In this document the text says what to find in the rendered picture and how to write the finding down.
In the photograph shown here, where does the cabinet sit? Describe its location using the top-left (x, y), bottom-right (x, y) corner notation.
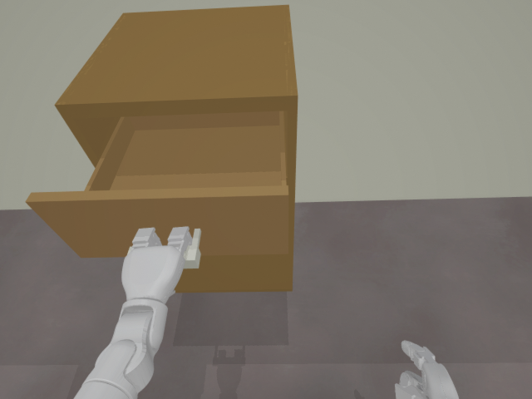
top-left (55, 5), bottom-right (298, 293)

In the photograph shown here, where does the handle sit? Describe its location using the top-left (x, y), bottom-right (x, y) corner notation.
top-left (128, 229), bottom-right (201, 268)

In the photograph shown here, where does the robot right hand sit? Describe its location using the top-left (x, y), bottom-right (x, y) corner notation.
top-left (395, 340), bottom-right (459, 399)

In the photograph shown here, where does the robot left forearm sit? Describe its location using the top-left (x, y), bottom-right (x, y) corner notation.
top-left (74, 298), bottom-right (168, 399)

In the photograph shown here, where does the drawer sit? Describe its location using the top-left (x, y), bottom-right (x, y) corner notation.
top-left (25, 111), bottom-right (288, 258)

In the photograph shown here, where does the robot left hand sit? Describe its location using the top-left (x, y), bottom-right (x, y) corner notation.
top-left (121, 226), bottom-right (193, 304)

